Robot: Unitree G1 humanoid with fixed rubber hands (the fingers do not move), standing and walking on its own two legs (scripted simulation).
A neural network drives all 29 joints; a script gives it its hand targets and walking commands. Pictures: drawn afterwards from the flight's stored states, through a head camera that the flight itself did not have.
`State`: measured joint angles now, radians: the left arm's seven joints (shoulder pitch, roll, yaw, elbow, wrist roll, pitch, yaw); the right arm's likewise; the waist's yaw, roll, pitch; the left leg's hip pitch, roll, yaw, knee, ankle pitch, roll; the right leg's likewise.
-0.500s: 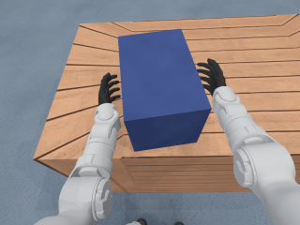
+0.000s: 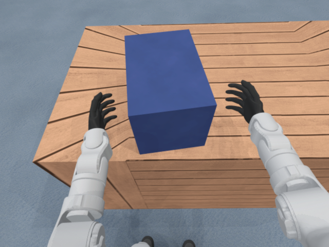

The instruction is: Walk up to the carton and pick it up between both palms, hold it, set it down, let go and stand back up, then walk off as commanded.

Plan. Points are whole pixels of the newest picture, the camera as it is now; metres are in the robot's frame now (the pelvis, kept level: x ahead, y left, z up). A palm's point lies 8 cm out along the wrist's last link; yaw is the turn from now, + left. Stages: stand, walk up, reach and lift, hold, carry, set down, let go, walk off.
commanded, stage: set down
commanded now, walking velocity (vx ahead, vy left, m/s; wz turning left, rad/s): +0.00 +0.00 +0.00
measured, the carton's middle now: (164, 91) +0.52 +0.09 +0.03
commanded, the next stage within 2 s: none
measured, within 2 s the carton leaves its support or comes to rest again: neither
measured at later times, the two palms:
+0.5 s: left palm (95, 147) +0.31 +0.23 +0.05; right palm (261, 137) +0.37 -0.16 +0.06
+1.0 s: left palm (95, 157) +0.28 +0.22 +0.06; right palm (285, 162) +0.32 -0.21 +0.05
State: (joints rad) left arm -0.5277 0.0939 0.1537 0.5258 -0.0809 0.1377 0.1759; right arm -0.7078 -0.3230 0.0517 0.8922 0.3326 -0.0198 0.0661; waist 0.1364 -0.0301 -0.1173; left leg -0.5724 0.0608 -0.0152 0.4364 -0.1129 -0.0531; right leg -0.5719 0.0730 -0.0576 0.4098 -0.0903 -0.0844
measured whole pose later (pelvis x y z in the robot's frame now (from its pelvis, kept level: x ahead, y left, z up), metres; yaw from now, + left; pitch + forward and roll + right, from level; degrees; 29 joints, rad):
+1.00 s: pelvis +0.04 +0.01 +0.01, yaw +1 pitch +0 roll +0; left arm 0.10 0.03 0.04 -0.15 -0.01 0.40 0.21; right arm -0.02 -0.38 0.04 0.32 0.36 0.00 0.08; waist 0.04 -0.04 0.02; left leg -0.18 0.04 -0.01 0.34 -0.16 -0.04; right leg -0.19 0.05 -0.05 0.34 -0.15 -0.06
